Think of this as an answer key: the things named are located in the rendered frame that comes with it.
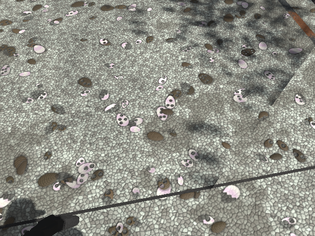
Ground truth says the robot left hand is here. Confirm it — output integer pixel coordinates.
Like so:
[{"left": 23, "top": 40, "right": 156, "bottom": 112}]
[{"left": 21, "top": 214, "right": 80, "bottom": 236}]

